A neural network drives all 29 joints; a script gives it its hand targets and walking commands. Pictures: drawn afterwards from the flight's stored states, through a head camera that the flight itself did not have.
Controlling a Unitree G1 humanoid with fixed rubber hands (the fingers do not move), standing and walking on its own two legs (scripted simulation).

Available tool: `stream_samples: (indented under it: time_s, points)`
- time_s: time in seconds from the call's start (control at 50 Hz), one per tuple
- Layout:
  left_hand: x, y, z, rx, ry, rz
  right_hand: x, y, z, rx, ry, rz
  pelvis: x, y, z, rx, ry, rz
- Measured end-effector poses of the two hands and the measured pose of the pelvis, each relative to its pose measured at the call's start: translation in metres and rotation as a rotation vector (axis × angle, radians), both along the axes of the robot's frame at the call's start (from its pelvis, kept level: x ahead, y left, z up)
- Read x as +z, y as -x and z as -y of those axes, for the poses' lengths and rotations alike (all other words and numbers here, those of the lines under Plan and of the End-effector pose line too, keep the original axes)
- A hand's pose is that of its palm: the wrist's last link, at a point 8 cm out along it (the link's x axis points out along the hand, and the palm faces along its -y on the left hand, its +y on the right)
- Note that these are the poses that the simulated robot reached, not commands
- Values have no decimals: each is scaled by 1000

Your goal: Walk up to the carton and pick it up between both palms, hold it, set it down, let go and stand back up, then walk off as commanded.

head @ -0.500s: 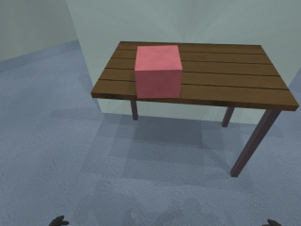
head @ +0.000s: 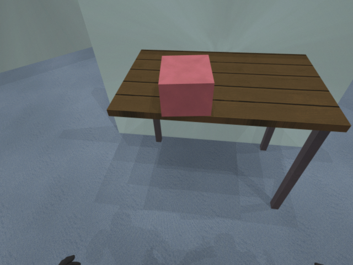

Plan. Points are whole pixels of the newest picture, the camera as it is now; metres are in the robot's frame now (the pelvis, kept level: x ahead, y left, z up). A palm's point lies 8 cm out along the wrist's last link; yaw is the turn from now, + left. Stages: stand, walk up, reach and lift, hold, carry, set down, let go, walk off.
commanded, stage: stand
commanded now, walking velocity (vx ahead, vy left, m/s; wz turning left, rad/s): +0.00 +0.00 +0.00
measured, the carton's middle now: (185, 84) +0.76 +0.01 +0.02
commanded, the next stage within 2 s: walk up in 1.80 s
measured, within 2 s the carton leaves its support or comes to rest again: neither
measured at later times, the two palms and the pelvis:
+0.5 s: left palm out of the picture +0.10 +0.31 -0.09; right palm out of the picture +0.10 -0.31 -0.09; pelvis +0.00 +0.00 +0.00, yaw +0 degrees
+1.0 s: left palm out of the picture +0.10 +0.31 -0.09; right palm out of the picture +0.09 -0.31 -0.09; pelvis +0.00 +0.00 +0.00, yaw +0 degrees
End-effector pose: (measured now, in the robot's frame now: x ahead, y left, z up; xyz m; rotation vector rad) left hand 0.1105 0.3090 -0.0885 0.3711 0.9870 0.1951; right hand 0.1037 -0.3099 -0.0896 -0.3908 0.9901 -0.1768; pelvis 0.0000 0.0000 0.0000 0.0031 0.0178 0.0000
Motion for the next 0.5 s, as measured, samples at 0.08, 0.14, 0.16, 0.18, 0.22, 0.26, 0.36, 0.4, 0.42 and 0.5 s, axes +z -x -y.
stream_samples:
  time_s: [0.08, 0.14, 0.16, 0.18, 0.22, 0.26, 0.36, 0.4, 0.42, 0.5]
  points:
    - [-1, 1, 0, 2, 3, 0, 0, 1, -1, -2, -1, 1, 0, 1, -1, 0, 1, 1]
    - [-1, 3, -1, 4, 3, -4, 0, 2, -2, -3, -1, -2, 0, 1, -1, 0, 2, 1]
    - [-1, 3, -1, 4, 3, -6, 0, 3, -2, -3, -1, -2, 0, 2, -1, 0, 2, 1]
    - [-1, 4, -1, 6, 3, -8, 0, 3, -1, -4, 0, -3, 0, 2, -1, 0, 2, 1]
    - [-2, 6, -1, 8, 3, -13, 0, 4, -1, -5, 0, -7, 0, 2, -1, 0, 1, 2]
    - [-2, 7, -1, 9, 3, -15, -1, 6, 0, -7, 1, -10, 0, 3, -1, 0, 2, 2]
    - [-3, 7, -2, 10, 3, -18, -1, 7, -1, -10, 0, -18, 0, 2, -1, 0, 2, 1]
    - [-3, 7, -2, 11, 4, -19, -2, 7, -1, -11, 0, -22, 1, 2, -1, 0, 2, 1]
    - [-3, 7, -2, 11, 4, -20, -2, 7, -1, -12, 0, -23, 1, 2, -1, 0, 2, 0]
    - [-3, 7, -2, 12, 3, -23, -2, 8, -1, -13, -1, -26, 1, 1, -1, 0, 2, 0]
